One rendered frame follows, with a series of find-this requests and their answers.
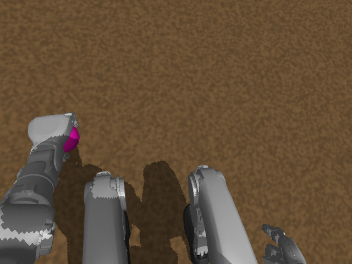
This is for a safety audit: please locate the ball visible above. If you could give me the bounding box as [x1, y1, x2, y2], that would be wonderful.
[63, 126, 80, 152]

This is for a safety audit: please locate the right robot hand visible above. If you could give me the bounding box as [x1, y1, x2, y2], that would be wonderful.
[262, 224, 307, 264]

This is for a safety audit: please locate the left robot hand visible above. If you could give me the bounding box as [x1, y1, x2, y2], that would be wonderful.
[28, 112, 79, 162]

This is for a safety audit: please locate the right robot foot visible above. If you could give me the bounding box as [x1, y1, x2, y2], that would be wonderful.
[183, 204, 209, 264]

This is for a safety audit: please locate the left robot arm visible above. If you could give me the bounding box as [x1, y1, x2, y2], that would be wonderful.
[0, 141, 64, 264]

